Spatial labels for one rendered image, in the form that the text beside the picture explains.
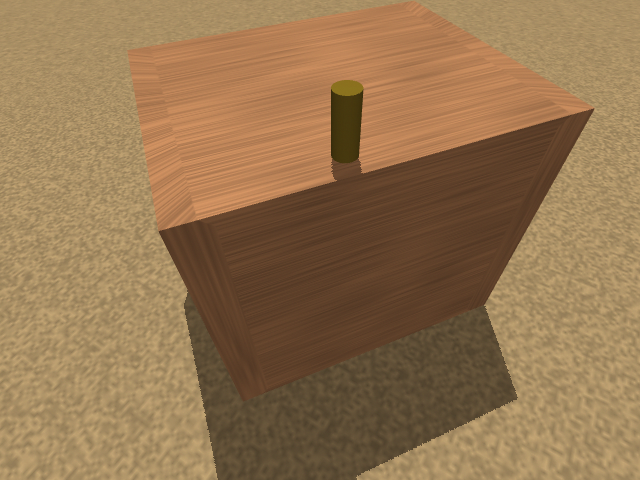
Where can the can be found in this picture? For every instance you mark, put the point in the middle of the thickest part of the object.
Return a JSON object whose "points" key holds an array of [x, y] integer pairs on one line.
{"points": [[346, 114]]}

